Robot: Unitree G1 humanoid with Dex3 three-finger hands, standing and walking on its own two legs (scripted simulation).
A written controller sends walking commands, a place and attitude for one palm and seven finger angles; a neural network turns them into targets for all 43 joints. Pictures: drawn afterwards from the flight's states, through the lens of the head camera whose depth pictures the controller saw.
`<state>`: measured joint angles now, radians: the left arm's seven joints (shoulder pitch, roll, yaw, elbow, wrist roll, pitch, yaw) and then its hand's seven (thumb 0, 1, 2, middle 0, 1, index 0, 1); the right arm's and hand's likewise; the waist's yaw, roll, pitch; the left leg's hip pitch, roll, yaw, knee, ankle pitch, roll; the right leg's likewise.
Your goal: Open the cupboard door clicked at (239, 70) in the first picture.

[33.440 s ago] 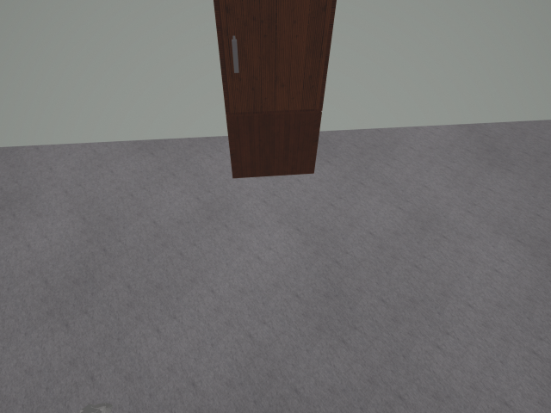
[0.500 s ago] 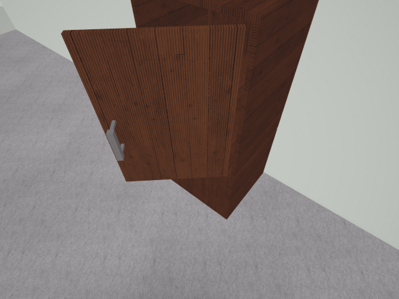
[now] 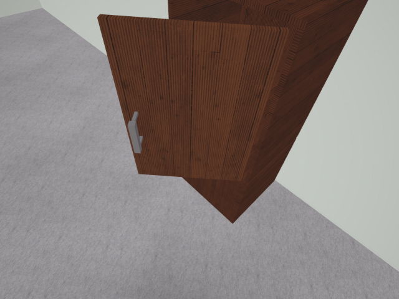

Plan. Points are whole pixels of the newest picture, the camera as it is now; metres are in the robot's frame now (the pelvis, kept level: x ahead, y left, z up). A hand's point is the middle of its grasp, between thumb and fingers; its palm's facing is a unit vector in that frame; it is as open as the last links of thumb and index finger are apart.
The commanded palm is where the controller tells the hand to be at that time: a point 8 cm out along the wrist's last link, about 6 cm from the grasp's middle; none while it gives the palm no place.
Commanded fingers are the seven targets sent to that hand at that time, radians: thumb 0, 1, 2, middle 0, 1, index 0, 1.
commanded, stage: come to a stop and stand still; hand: left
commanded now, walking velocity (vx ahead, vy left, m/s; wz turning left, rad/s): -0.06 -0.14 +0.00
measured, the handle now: (136, 132) +0.56 +0.24 -0.07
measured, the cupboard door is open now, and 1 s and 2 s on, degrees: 42 42 42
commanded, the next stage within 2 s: look again from close up in 1.34 s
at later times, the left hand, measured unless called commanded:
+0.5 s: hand out of the picture +0.04 +0.18 -0.17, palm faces -0.01 -0.97 -0.23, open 7.3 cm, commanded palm none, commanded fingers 0.00 0.90 0.90 -0.20 -0.30 -0.20 -0.30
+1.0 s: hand out of the picture +0.03 +0.15 -0.16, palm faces -0.01 -0.97 -0.23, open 7.3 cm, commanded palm none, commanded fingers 0.00 0.90 0.90 -0.20 -0.30 -0.20 -0.30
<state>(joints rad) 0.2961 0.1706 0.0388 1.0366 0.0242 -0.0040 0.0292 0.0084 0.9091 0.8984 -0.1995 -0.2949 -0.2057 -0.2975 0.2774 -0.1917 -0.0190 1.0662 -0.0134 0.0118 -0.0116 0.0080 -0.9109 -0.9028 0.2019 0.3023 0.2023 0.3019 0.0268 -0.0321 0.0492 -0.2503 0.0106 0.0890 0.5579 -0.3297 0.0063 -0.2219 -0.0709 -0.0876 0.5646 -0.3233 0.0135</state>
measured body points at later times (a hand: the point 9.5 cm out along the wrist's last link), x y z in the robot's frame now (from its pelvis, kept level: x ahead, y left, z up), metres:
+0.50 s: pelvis +0.01 +0.00 +0.00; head +0.02 -0.01 +0.45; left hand +0.04 +0.23 -0.15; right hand +0.04 -0.23 -0.15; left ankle +0.01 +0.10 -0.73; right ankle +0.01 -0.12 -0.73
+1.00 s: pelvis +0.01 -0.03 +0.01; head +0.02 -0.05 +0.46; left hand +0.03 +0.20 -0.14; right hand +0.00 -0.26 -0.16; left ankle +0.01 +0.10 -0.73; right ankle +0.01 -0.12 -0.73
